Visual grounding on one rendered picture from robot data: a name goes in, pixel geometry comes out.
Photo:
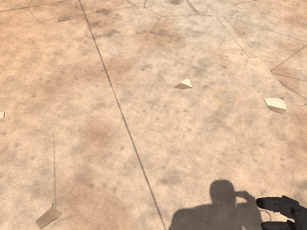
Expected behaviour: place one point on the right robot hand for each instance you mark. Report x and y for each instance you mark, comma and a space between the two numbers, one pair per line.
287, 207

